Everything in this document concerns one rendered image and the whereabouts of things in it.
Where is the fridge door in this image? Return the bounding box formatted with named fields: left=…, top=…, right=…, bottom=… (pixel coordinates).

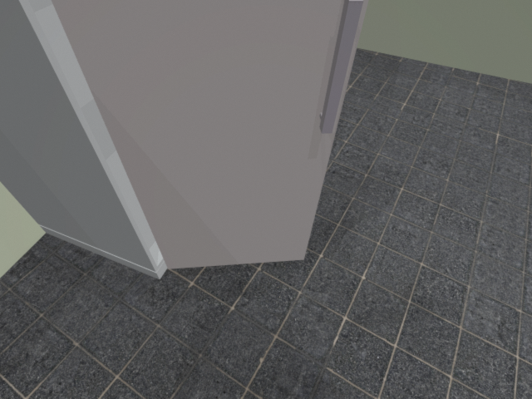
left=52, top=0, right=369, bottom=269

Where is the handle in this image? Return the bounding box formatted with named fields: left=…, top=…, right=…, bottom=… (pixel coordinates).
left=319, top=0, right=363, bottom=134

